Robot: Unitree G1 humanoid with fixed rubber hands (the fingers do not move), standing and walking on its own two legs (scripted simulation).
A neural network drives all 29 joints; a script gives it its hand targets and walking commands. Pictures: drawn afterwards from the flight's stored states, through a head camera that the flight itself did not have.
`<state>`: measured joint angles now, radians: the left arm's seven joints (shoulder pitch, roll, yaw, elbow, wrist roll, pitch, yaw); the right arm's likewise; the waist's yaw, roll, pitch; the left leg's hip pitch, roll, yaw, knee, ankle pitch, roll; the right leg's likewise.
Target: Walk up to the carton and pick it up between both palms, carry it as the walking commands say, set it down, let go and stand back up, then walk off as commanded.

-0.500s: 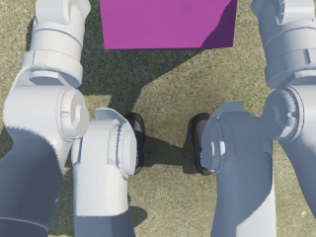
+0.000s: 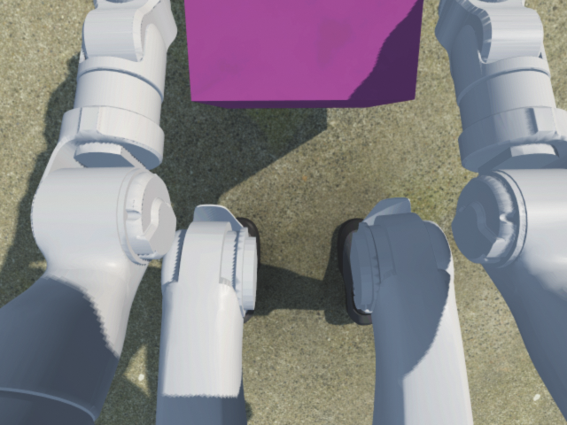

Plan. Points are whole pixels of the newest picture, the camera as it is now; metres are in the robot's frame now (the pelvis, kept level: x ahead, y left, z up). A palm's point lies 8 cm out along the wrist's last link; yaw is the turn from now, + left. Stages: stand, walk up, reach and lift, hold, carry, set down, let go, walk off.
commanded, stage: reach and lift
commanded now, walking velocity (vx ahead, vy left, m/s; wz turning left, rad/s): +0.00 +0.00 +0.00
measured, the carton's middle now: out of the picture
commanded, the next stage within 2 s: none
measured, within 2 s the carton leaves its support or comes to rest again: neither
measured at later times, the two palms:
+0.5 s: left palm out of the picture +0.56 +0.15 -0.07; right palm out of the picture +0.55 -0.16 -0.08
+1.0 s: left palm out of the picture +0.54 +0.15 +0.00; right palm out of the picture +0.53 -0.15 +0.00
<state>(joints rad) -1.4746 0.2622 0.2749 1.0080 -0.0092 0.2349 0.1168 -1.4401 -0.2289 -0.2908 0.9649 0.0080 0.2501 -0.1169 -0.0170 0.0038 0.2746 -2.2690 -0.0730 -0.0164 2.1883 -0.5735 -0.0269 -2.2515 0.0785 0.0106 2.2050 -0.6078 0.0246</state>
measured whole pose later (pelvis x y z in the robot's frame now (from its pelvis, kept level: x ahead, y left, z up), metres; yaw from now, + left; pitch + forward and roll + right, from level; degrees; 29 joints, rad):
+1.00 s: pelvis +0.00 +0.00 +0.09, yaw +0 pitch +47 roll +0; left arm -1.22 0.07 0.44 0.73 0.20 0.36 0.11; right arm -1.19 -0.05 -0.46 0.69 -0.20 0.38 -0.11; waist 0.00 0.00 -0.07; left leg -2.16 -0.10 -0.05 1.85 -0.51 -0.04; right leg -2.15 0.11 0.05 1.86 -0.53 0.04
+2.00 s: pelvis +0.03 +0.00 +0.20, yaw +0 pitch +42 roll +0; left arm -0.93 -0.04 0.45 0.69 0.25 0.34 0.10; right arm -0.90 0.05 -0.46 0.68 -0.25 0.36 -0.10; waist 0.00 0.01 -0.23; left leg -1.74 -0.11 -0.08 1.48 -0.47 -0.03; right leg -1.73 0.11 0.08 1.49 -0.49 0.03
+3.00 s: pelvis +0.07 +0.00 +0.34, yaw -1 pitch +27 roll +0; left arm -0.59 -0.13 0.44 0.57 0.29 0.33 0.03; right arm -0.57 0.14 -0.43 0.55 -0.29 0.35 -0.04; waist 0.00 0.00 -0.19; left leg -1.06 -0.09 -0.10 0.92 -0.33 -0.01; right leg -1.05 0.09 0.13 0.93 -0.35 0.01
